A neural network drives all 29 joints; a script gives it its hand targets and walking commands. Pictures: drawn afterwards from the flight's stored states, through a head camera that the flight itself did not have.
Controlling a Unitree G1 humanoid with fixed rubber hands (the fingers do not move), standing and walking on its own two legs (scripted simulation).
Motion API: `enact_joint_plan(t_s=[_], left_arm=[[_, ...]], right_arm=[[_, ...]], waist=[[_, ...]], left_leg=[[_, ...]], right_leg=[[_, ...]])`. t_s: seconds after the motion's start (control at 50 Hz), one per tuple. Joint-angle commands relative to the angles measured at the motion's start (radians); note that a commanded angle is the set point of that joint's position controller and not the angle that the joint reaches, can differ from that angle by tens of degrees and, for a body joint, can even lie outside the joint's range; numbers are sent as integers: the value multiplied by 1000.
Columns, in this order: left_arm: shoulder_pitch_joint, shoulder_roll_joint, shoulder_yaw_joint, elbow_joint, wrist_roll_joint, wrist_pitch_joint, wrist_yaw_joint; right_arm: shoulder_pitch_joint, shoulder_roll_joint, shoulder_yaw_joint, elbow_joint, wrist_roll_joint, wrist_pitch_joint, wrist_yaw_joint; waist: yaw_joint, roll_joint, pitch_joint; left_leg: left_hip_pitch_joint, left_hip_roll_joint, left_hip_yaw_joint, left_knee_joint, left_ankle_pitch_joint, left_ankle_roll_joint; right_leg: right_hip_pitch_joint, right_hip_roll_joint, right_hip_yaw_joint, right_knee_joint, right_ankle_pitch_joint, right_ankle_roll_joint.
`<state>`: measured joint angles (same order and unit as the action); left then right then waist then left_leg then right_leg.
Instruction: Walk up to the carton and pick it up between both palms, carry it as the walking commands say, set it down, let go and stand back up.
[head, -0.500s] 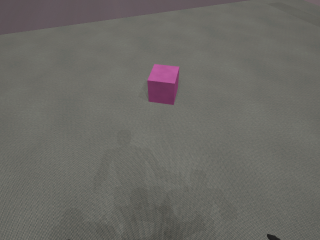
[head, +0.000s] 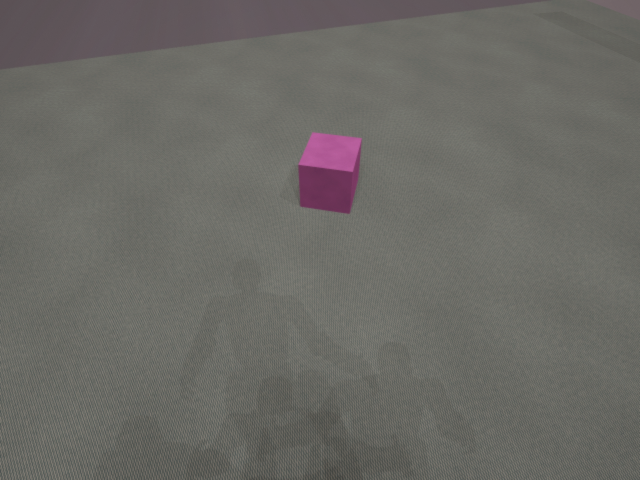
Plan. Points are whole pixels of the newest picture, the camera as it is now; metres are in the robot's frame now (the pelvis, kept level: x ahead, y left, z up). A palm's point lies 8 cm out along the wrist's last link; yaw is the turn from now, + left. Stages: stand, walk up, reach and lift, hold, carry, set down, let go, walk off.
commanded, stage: stand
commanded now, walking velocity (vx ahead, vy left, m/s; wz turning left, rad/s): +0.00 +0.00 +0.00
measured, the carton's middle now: (330, 172) +1.57 -0.04 -0.66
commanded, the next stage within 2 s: walk up in 0.72 s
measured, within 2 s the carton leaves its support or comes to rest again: neither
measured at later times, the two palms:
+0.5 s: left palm out of the picture +0.08 +0.29 -0.12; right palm out of the picture +0.10 -0.30 -0.12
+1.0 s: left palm out of the picture +0.09 +0.30 -0.11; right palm out of the picture +0.10 -0.31 -0.11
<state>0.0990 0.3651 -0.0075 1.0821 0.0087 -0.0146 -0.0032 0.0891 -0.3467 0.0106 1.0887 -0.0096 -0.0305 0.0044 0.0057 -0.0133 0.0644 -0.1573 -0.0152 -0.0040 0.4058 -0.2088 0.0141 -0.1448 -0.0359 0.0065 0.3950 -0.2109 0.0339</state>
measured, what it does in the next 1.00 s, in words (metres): stands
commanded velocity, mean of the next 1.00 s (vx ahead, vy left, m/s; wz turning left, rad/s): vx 0.00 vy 0.00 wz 0.00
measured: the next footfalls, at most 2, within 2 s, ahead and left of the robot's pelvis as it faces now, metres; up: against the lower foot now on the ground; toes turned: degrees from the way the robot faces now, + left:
right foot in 1.26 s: +0.19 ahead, -0.16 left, +0.00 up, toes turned -6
left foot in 1.70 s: +0.45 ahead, +0.10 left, +0.00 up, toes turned +6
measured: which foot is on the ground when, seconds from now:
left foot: down 0.00-1.00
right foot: down 0.00-1.00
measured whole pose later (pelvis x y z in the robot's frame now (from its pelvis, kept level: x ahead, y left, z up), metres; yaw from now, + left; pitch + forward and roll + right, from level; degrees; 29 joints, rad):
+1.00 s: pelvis +0.02 -0.01 +0.00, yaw +0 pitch -1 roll +0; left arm 0.15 0.38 0.03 1.07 0.02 -0.03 -0.04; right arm 0.12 -0.37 -0.03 1.08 -0.04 -0.04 0.04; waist 0.01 0.00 0.02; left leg -0.16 0.00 0.00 0.45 -0.36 0.03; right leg -0.15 -0.03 0.01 0.45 -0.35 -0.02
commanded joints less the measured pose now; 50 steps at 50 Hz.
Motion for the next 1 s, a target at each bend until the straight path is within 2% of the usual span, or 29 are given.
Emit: enact_joint_plan(t_s=[0.0,0.02,0.06,0.08,0.1,0.14,0.18,0.24,0.28,0.32,0.36,0.42,0.46,0.5,0.56,0.58,0.6,0.62,0.64,0.68,0.7,0.72,0.74,0.78,0.84,0.88,0.9,0.94,0.98], left_arm=[[-60,183,37,-51,2,-20,11],[-33,176,38,-39,-3,-19,12],[-46,198,43,-33,10,-18,15],[-62,202,43,-33,-2,-15,13],[-49,170,38,-31,7,-12,9],[-47,207,42,-18,6,-19,10],[-33,170,37,-22,2,-12,6],[-68,190,37,-20,5,-20,8],[-39,191,36,-16,-1,-20,7],[-37,181,38,-13,-2,-19,12],[-83,210,52,-16,10,-22,16],[-24,199,40,-2,-7,-32,12],[-33,210,46,-1,1,-28,17],[-49,184,45,-7,1,-22,20],[-57,184,41,-10,-1,-23,11],[-49,198,49,2,0,-24,11],[-49,196,41,-1,-4,-22,14],[-44,191,45,7,8,-20,17],[-46,186,47,-15,7,-21,11],[-38,188,50,-4,-1,-11,16],[-45,187,51,-5,3,-11,14],[-65,198,48,3,7,-9,9],[-35,195,50,0,1,-10,4],[-58,202,51,-2,-1,-12,11],[-49,194,47,-2,3,-8,12],[-54,193,45,-4,1,-17,14],[32,270,90,-77,18,-38,-20],[36,284,116,-92,18,-43,-39],[15,278,113,-128,18,-47,-49]], right_arm=[[-46,-193,-37,-51,12,-12,-10],[-64,-219,-40,-50,5,-16,-11],[-36,-231,-52,-41,2,-21,-15],[-81,-243,-54,-34,2,-13,-14],[-44,-224,-49,-43,6,-12,-17],[-62,-191,-41,-46,9,-9,-11],[-69,-215,-43,-36,-1,-11,-16],[-86,-203,-38,-47,4,-8,-14],[-68,-217,-45,-36,-1,-4,-3],[-75,-212,-46,-35,-2,-10,-9],[-69,-212,-42,-26,5,-13,-9],[-84,-208,-36,-33,4,-6,-5],[-36,-230,-51,-8,8,1,-16],[-62,-197,-38,-31,10,1,-16],[-71,-186,-25,-33,6,-10,-14],[-61,-179,-27,-32,5,-8,-17],[-69,-211,-38,-35,5,-1,-20],[-63,-202,-37,-27,9,-6,-14],[-43,-212,-36,-27,6,-4,-21],[-63,-226,-45,-26,-1,-5,-16],[-81,-220,-43,-32,3,-5,-18],[-71,-221,-42,-34,8,-10,-19],[-87,-217,-43,-25,2,-8,-15],[-62,-197,-35,-18,-2,-6,-19],[-56,-212,-32,-23,2,-11,-15],[-55,-214,-41,-8,-5,-10,-16],[-11,-330,-113,-65,-26,-30,13],[-18,-314,-119,-95,-38,-37,31],[25,-282,-123,-116,-37,-39,39]], waist=[[-18,25,-109],[20,48,-100],[-6,20,-100],[23,15,-60],[-5,66,-44],[-8,8,-86],[7,14,-67],[-8,-14,-69],[6,22,-91],[8,21,-78],[-7,-24,-118],[11,43,-132],[1,-14,-98],[-1,39,-126],[12,46,-140],[-3,-6,-118],[11,30,-120],[-10,-6,-120],[-6,36,-127],[13,-6,-115],[13,60,-121],[-6,27,-74],[24,50,-118],[5,-34,-66],[-2,53,-63],[8,-20,-66],[9,-16,-189],[6,14,-57],[-22,25,-24]], left_leg=[[33,130,-124,-90,179,17],[21,126,-114,-97,151,24],[75,119,-110,-106,167,21],[29,127,-117,-115,166,21],[20,130,-126,-115,123,20],[35,129,-119,-129,100,23],[16,135,-144,-130,47,28],[27,135,-119,-110,102,29],[39,129,-121,-113,124,20],[37,132,-110,-88,134,23],[53,131,-112,-108,189,18],[79,136,-111,-88,231,22],[63,130,-111,-101,235,16],[76,142,-99,-88,271,18],[83,136,-108,-102,249,13],[84,147,-104,-96,285,21],[81,147,-103,-86,297,25],[102,137,-102,-96,273,13],[92,135,-96,-91,281,15],[66,140,-108,-104,226,28],[65,127,-95,-107,250,18],[43,134,-106,-136,196,8],[57,141,-103,-123,187,21],[32,137,-109,-128,172,10],[32,133,-90,-129,139,12],[61,143,-118,-130,197,22],[90,123,-78,-21,-292,74],[-33,107,-105,4,-454,74],[-37,131,-143,-15,-450,101]], right_leg=[[29,-74,71,-56,114,-53],[58,-84,76,-90,100,-56],[22,-83,76,-79,144,-57],[14,-81,69,-73,88,-57],[20,-80,84,-83,67,-55],[34,-81,76,-75,66,-53],[43,-81,69,-93,54,-54],[2,-91,82,-105,58,-55],[32,-96,72,-91,55,-48],[39,-103,86,-108,152,-55],[62,-95,78,-83,178,-57],[71,-97,89,-101,196,-53],[58,-98,87,-94,207,-53],[78,-100,78,-87,222,-54],[91,-103,92,-84,222,-60],[76,-96,87,-80,257,-56],[84,-100,91,-91,264,-57],[69,-90,76,-80,247,-54],[76,-95,78,-90,255,-53],[77,-96,62,-93,215,-51],[89,-93,78,-101,223,-55],[57,-88,61,-87,176,-53],[76,-96,69,-93,132,-54],[56,-84,65,-113,118,-51],[54,-103,92,-116,149,-58],[43,-98,75,-111,123,-54],[51,-63,65,-31,-272,-110],[-106,-96,139,-18,-494,-154],[-166,-97,159,8,-452,-150]])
